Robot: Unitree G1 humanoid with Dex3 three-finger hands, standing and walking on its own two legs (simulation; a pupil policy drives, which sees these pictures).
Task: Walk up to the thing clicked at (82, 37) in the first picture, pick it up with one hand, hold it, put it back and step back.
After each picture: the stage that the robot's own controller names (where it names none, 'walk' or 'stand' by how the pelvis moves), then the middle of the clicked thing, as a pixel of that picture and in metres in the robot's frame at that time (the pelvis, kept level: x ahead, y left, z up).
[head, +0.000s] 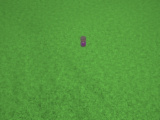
stand; (83, 41) +1.37 +0.02 -0.72
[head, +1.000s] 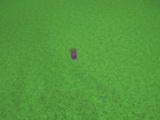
walk; (73, 53) +1.24 +0.22 -0.71
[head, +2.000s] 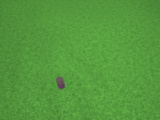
walk; (60, 83) +0.77 +0.27 -0.71
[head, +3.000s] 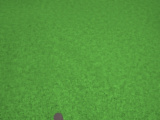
walk; (58, 119) +0.44 +0.20 -0.69
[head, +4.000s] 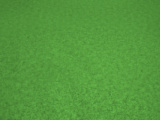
stand; out of the picture +0.33 +0.19 -0.72
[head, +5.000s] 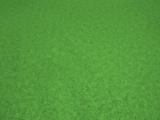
stand; out of the picture +0.33 +0.20 -0.72
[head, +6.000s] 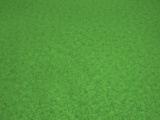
stand; out of the picture +0.33 +0.20 -0.73
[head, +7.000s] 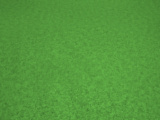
stand; out of the picture +0.32 +0.20 -0.73
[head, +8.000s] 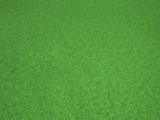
stand; out of the picture +0.32 +0.20 -0.73
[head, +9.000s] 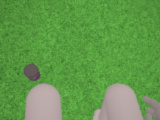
go down; (32, 72) +0.40 +0.22 -0.38
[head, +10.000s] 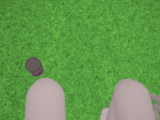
go down; (35, 67) +0.40 +0.23 -0.31
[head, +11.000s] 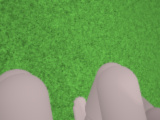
close in; out of the picture +0.39 +0.26 -0.22
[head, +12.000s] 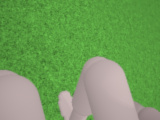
close; out of the picture +0.39 +0.27 -0.22
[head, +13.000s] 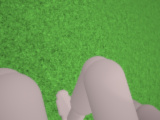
lift; out of the picture +0.38 +0.27 -0.22
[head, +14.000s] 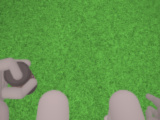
lift; (22, 79) +0.32 +0.21 -0.03
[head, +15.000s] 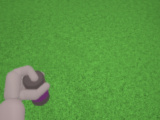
hold; (37, 88) +0.33 +0.17 +0.00
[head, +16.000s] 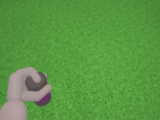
hold; (39, 89) +0.33 +0.17 -0.01
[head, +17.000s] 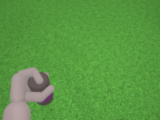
crouch; (41, 89) +0.33 +0.16 -0.01
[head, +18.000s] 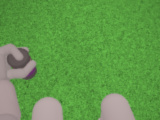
crouch; (23, 65) +0.40 +0.21 -0.08
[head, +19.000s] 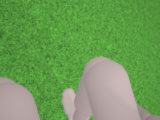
lower; out of the picture +0.41 +0.27 -0.22
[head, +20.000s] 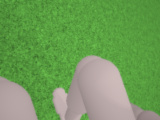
lower; out of the picture +0.42 +0.29 -0.22
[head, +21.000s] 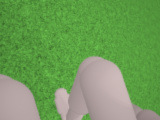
lower; out of the picture +0.41 +0.29 -0.22
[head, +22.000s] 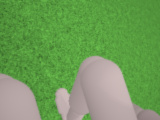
lower; out of the picture +0.41 +0.29 -0.22
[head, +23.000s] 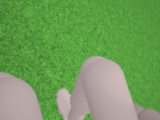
loosen; out of the picture +0.40 +0.28 -0.22
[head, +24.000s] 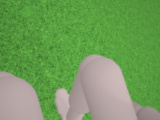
withdraw; out of the picture +0.40 +0.27 -0.22
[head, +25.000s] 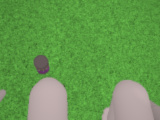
walk; (42, 65) +0.43 +0.21 -0.32
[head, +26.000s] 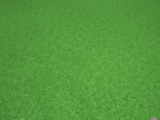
stand; out of the picture +0.35 +0.18 -0.66
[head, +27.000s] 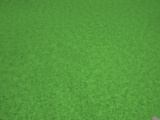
stand; out of the picture +0.36 +0.20 -0.67
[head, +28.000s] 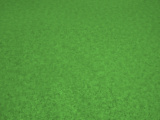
stand; out of the picture +0.37 +0.18 -0.70
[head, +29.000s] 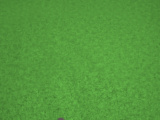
stand; out of the picture +0.39 +0.19 -0.71
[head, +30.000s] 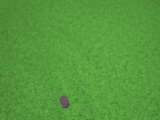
walk; (64, 102) +0.47 +0.19 -0.70
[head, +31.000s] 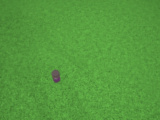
walk; (56, 76) +0.72 +0.21 -0.70
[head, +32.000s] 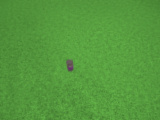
stand; (70, 65) +1.00 +0.22 -0.71
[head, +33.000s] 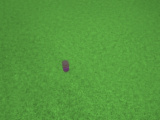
stand; (65, 66) +1.00 +0.20 -0.72
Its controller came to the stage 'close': yes
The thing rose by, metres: 0.71
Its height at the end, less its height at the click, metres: +0.00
